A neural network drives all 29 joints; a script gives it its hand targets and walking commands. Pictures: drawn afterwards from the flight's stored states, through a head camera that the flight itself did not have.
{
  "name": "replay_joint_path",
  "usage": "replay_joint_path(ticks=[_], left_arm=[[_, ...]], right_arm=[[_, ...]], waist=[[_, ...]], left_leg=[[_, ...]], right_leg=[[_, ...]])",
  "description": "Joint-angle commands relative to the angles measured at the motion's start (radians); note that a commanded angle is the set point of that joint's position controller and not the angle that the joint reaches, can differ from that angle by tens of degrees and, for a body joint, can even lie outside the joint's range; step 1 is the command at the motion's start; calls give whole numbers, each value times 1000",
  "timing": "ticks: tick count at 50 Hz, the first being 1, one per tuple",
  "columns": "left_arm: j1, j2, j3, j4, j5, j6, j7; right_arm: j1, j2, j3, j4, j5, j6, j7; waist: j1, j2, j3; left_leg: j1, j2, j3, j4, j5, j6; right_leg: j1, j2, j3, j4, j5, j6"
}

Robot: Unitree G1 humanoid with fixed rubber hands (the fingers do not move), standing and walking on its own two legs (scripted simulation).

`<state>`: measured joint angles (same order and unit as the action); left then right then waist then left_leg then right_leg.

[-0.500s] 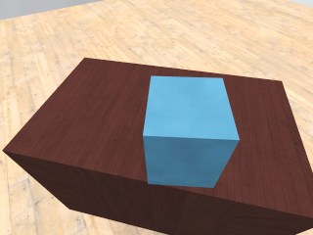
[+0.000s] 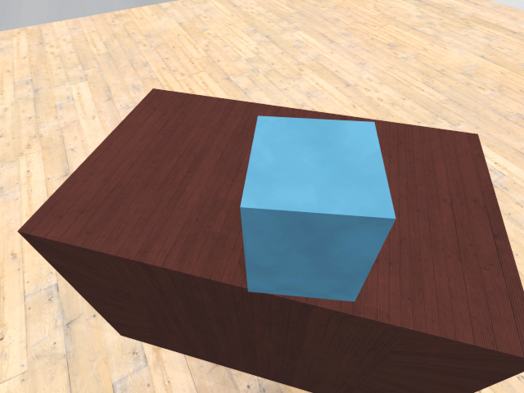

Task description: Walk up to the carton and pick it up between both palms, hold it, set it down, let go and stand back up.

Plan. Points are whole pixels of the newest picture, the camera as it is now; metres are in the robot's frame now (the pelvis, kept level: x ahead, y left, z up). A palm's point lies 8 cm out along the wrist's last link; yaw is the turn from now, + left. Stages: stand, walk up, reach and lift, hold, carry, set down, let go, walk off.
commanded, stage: walk up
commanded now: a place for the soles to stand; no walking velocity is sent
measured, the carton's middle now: (307, 211) +0.43 -0.05 +0.02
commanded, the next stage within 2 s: reach and lift in 1.00 s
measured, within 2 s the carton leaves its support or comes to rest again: neither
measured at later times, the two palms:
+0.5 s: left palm out of the picture -0.01 +0.27 -0.14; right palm out of the picture +0.00 -0.23 -0.14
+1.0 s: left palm out of the picture +0.00 +0.27 -0.14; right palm out of the picture +0.06 -0.24 -0.14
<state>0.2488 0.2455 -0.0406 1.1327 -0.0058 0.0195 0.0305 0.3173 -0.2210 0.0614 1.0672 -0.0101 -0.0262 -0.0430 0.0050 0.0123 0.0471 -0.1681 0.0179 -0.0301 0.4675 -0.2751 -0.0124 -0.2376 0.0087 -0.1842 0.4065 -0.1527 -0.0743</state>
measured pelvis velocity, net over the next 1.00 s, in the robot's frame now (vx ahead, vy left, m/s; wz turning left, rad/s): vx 0.01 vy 0.00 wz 0.11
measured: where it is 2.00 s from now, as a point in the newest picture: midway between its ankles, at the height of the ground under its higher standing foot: outside the picture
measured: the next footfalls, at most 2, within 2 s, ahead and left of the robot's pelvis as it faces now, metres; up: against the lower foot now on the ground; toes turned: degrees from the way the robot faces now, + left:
none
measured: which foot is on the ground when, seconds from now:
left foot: down 0.00-1.00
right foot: down 0.00-1.00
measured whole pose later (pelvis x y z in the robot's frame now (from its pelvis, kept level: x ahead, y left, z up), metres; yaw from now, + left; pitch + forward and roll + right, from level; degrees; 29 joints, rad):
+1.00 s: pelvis +0.01 +0.00 -0.01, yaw +6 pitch -1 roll -1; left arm 0.23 0.27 -0.03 1.06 0.01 0.03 0.02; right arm 0.29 -0.25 0.04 0.97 0.00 -0.02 -0.05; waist 0.01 0.03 0.05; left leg -0.23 -0.02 -0.13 0.56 -0.31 -0.01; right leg -0.25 -0.04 -0.28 0.49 -0.23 -0.06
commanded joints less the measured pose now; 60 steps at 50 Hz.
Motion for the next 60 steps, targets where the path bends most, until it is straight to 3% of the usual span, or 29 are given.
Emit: replay_joint_path(ticks=[1,7,15,27,33,35,42,47,50,51,52,54,55,56,58,60], left_arm=[[43,136,21,-20,7,1,4],[55,134,18,-25,10,7,2],[73,125,10,-28,16,3,-3],[72,131,6,-41,17,-6,-3],[67,139,11,-52,16,-2,-3],[66,128,16,-59,20,-1,-5],[43,137,22,-78,20,3,-4],[25,153,31,-97,18,8,-5],[8,157,33,-110,16,14,-6],[-722,320,75,-581,-33,224,-9],[-529,308,60,-568,-46,352,20],[-459,246,68,-596,-52,481,15],[-404,221,83,-620,-41,541,11],[-374,195,100,-645,-17,600,7],[-281,140,134,-670,43,700,-5],[-154,99,156,-660,78,760,-31]], right_arm=[[82,-90,-12,-9,2,-7,-4],[101,-91,-9,-12,3,-6,-4],[106,-111,-14,-28,6,-9,-2],[88,-115,-18,-62,6,-12,-1],[73,-121,-21,-79,6,-9,-4],[51,-125,-29,-88,10,-7,-5],[47,-132,-35,-104,10,-4,-10],[36,-131,-39,-116,8,0,-12],[39,-134,-41,-123,9,2,-13],[-676,-116,-204,-241,-96,-13,20],[-528,-162,-211,-223,-121,37,54],[-495,-139,-202,-285,-100,115,100],[-447,-143,-195,-287,-83,149,109],[-412,-142,-167,-274,-49,171,113],[-340,-157,-95,-211,36,210,118],[-284,-165,-26,-193,138,239,111]], waist=[[-3,-15,21],[0,-6,38],[8,25,46],[1,23,5],[-1,9,-9],[7,38,5],[0,-15,-16],[-1,-7,-12],[-6,-13,-10],[-70,-60,-124],[-65,-64,-28],[-47,-115,-139],[-31,-87,-185],[-18,-18,-225],[-16,78,-233],[-11,113,-172]], left_leg=[[-165,55,-40,-64,-39,52],[-204,58,-66,-70,-61,58],[-257,85,-136,-102,-51,71],[-207,84,-151,-56,136,75],[-205,73,-152,-27,171,72],[-200,68,-156,-31,151,59],[-203,54,-158,4,151,59],[-197,38,-139,38,149,50],[-205,32,-143,46,114,52],[-508,40,16,141,-197,5],[-662,50,52,149,-344,12],[-663,31,77,194,-250,16],[-623,36,75,198,-169,11],[-562,39,69,216,-88,-3],[-411,39,61,204,-25,-41],[-339,43,49,153,-24,-54]], right_leg=[[94,-172,225,-153,-233,28],[83,-167,203,-128,-246,26],[112,-151,167,-53,-168,29],[131,-166,142,-23,-65,20],[150,-178,130,-22,-31,11],[130,-176,124,-20,-49,13],[150,-188,115,-29,-56,3],[128,-210,107,-36,-62,-6],[111,-217,105,-48,-129,-12],[-25,-91,142,255,-338,22],[83,-100,165,301,-415,26],[141,-124,207,299,-403,38],[117,-124,206,304,-261,40],[65,-115,197,318,-155,28],[15,-78,146,305,-117,8],[79,-46,120,266,-80,3]])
